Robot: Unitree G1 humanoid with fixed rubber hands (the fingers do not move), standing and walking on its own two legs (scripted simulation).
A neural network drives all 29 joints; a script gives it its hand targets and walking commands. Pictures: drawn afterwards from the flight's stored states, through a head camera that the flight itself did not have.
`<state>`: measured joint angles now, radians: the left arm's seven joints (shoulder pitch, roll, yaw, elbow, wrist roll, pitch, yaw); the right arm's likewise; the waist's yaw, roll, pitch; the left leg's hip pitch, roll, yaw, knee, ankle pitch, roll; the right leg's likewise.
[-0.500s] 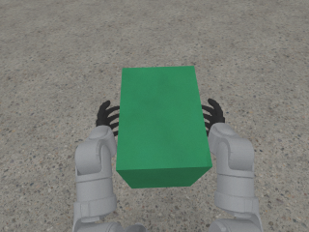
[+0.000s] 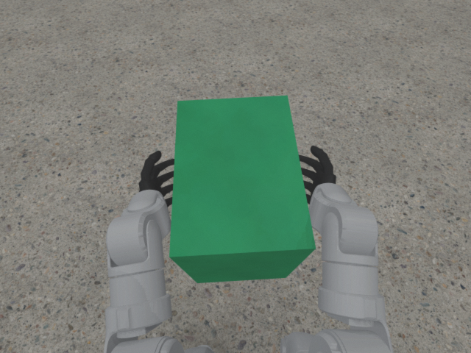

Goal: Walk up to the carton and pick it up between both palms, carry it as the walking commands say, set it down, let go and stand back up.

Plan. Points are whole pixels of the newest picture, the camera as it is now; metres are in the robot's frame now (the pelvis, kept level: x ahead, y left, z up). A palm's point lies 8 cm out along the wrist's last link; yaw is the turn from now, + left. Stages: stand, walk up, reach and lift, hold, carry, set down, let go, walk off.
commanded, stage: carry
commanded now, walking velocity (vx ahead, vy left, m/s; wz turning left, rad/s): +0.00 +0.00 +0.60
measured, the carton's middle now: (237, 199) +0.36 +0.01 +0.03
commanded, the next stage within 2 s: none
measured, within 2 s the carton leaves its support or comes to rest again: neither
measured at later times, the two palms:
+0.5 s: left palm (115, 244) +0.24 +0.17 +0.12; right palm (305, 202) +0.31 -0.09 +0.11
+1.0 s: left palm out of the picture +0.09 +0.32 +0.10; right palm (176, 242) +0.25 +0.10 +0.11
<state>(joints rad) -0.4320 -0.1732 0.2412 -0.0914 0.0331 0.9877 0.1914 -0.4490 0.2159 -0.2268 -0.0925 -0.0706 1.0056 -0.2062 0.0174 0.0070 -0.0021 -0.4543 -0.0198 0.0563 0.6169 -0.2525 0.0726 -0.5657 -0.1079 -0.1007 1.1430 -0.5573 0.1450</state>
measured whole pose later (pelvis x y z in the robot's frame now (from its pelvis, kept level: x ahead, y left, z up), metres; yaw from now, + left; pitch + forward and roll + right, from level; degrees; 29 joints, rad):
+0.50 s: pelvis -0.04 -0.03 +0.01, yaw +17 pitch +3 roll +3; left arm -0.40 -0.19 0.23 -0.11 0.06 1.01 0.19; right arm -0.41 0.17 -0.18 -0.11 -0.04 1.03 -0.22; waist -0.05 0.02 -0.04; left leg -0.62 0.03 0.07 1.13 -0.41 -0.04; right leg -0.28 -0.14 -0.21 0.55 -0.32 -0.01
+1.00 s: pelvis -0.10 +0.01 +0.01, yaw +35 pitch +5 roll -2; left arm -0.42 -0.18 0.22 -0.12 0.03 0.99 0.20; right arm -0.43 0.21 -0.21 -0.13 -0.07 1.00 -0.20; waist 0.00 0.02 -0.02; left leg -0.46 -0.05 0.00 0.54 -0.17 0.08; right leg -0.54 -0.06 -0.09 0.97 -0.51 0.12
